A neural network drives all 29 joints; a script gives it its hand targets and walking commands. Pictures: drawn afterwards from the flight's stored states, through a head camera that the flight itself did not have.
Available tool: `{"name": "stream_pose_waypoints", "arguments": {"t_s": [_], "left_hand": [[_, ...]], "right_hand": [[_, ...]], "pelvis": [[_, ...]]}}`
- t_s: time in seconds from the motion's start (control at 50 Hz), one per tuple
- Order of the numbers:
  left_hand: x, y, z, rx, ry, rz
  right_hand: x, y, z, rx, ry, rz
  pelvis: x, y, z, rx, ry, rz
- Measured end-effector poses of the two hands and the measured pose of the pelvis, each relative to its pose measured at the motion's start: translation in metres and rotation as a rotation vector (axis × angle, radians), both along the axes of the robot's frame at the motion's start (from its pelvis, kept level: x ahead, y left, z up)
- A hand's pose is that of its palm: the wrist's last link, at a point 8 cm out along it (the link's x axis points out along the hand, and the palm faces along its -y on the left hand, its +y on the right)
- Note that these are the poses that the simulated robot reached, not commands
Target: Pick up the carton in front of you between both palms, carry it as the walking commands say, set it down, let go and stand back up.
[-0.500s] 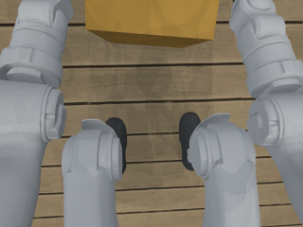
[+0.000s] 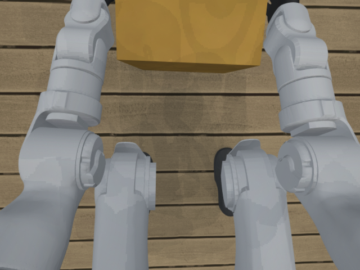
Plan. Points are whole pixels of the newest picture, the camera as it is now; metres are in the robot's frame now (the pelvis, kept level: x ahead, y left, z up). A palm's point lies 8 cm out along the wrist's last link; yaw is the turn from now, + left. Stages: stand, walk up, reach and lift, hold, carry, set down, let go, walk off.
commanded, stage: reach and lift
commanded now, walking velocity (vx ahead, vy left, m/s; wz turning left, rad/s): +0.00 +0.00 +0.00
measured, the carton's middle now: (187, 14) +0.55 +0.00 -0.22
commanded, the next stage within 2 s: none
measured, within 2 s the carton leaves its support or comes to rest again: neither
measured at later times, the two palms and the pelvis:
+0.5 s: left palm out of the picture +0.50 +0.16 +0.05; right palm out of the picture +0.49 -0.14 +0.05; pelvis -0.02 -0.01 +0.11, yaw +2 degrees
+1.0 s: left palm out of the picture +0.45 +0.15 +0.21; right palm out of the picture +0.45 -0.14 +0.21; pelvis +0.03 -0.01 +0.25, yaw +2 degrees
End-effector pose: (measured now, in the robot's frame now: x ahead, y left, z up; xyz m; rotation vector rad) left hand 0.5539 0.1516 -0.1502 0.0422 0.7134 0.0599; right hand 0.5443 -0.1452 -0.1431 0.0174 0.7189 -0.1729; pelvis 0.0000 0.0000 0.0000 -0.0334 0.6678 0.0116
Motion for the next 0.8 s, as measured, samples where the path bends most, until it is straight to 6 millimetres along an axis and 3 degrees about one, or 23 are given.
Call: {"name": "stream_pose_waypoints", "arguments": {"t_s": [0.16,0.26,0.5,0.8], "left_hand": [[-0.021,0.005,0.097,-0.034,-0.041,0.047],[-0.039,0.004,0.143,-0.028,-0.013,0.046],[-0.057,0.004,0.203,-0.02,-0.03,0.057],[-0.085,0.004,0.293,-0.037,-0.023,0.086]], "right_hand": [[-0.021,0.005,0.089,0.026,-0.045,-0.002],[-0.038,0.004,0.135,0.019,-0.017,0.004],[-0.052,0.003,0.195,0.012,-0.033,0.017],[-0.074,0.003,0.287,0.016,-0.027,0.025]], "pelvis": [[-0.006,-0.004,0.034,0.001,0.056,0.018],[-0.014,-0.006,0.065,0.001,0.078,0.023],[-0.022,-0.007,0.113,0.011,0.094,0.018],[0.009,-0.007,0.188,0.015,0.027,0.023]]}}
